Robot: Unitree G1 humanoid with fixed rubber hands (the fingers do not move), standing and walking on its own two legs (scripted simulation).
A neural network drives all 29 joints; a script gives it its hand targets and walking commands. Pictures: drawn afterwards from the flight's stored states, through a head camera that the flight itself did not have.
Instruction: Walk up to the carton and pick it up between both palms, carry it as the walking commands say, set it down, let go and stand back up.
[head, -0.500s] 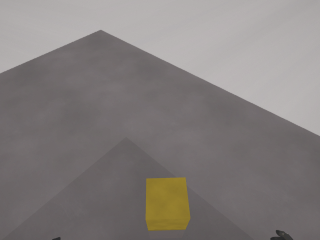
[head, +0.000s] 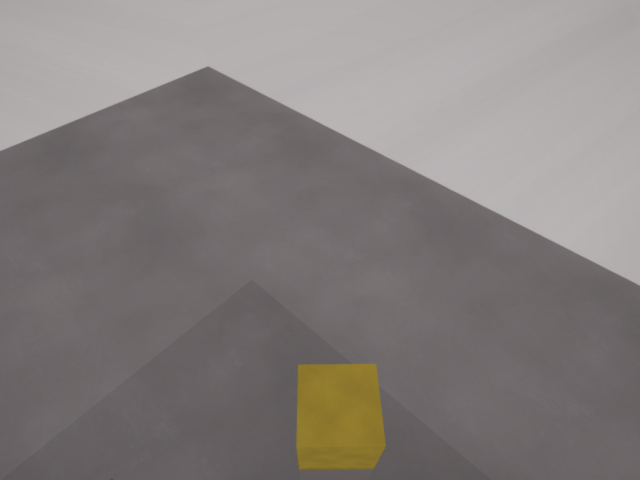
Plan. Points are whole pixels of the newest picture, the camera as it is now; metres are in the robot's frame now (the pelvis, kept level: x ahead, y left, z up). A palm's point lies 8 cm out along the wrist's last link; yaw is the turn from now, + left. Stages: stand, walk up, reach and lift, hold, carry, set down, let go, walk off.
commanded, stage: walk up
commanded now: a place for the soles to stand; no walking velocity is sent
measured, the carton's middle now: (336, 418) +0.40 -0.05 -0.66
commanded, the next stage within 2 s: reach and lift in 1.42 s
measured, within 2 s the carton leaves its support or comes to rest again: neither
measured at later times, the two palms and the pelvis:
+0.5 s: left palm out of the picture +0.09 +0.32 -0.11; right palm out of the picture +0.10 -0.30 -0.10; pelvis +0.00 +0.01 +0.00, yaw +1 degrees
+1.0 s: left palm out of the picture +0.05 +0.32 -0.12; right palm out of the picture +0.09 -0.32 -0.11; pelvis -0.02 +0.00 -0.01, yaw +5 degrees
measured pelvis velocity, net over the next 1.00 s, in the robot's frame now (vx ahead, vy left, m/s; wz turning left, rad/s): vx -0.02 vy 0.00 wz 0.08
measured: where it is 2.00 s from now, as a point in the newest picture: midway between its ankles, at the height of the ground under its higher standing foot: outside the picture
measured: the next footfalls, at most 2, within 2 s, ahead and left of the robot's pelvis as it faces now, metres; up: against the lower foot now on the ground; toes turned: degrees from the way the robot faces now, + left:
none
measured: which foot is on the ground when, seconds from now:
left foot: down 0.00-1.00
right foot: down 0.00-1.00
